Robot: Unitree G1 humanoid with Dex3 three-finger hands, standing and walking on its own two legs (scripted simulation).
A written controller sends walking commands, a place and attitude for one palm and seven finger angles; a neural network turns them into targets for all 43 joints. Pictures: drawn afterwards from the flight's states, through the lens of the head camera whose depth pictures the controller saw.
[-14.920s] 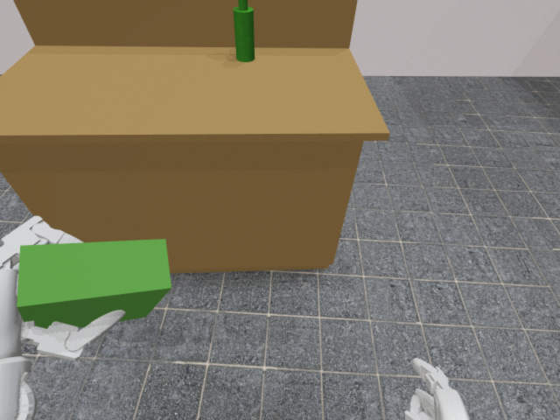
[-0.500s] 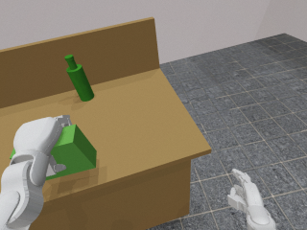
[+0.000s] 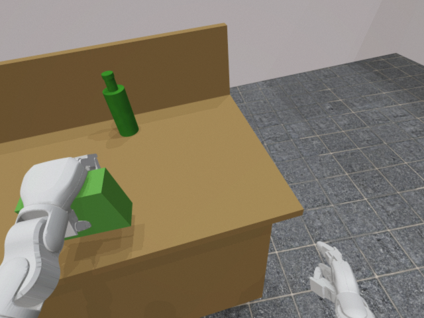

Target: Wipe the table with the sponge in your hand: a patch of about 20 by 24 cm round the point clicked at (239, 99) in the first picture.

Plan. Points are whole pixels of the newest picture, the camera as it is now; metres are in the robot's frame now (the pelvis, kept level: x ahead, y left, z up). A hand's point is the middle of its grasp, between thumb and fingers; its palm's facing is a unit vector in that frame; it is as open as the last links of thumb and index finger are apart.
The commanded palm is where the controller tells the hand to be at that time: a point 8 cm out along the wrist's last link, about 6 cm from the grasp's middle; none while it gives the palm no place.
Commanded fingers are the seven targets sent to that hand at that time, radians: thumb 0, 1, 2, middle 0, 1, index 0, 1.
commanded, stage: move the sponge above the wiping area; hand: left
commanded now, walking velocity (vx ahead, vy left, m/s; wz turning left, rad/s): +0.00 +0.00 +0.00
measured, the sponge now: (87, 211) +0.24 +0.29 +0.10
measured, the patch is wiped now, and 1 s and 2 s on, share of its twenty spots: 0.00 0.00 0.00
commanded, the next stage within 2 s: lower the sponge onto the table in 1.72 s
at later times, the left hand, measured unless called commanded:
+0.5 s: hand (73, 193) +0.25 +0.31 +0.14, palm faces +0.08 -0.05 -1.00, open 9.6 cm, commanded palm +0.21 +0.30 +0.20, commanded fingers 0.00 0.10 1.30 -1.20 -1.60 -1.20 -1.60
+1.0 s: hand (72, 198) +0.25 +0.32 +0.12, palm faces +0.02 -0.04 -1.00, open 9.6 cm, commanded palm +0.22 +0.31 +0.18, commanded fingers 0.00 0.10 1.30 -1.20 -1.60 -1.20 -1.60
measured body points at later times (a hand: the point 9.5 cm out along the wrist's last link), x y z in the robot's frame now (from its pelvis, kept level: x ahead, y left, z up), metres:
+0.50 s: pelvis +0.02 +0.00 +0.00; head +0.01 -0.04 +0.45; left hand +0.24 +0.31 +0.19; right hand +0.28 -0.18 -0.07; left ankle +0.00 +0.13 -0.74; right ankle +0.05 -0.11 -0.74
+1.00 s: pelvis +0.03 +0.00 +0.00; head +0.02 -0.04 +0.45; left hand +0.24 +0.32 +0.17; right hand +0.27 -0.20 -0.08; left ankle +0.00 +0.13 -0.74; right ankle +0.05 -0.11 -0.74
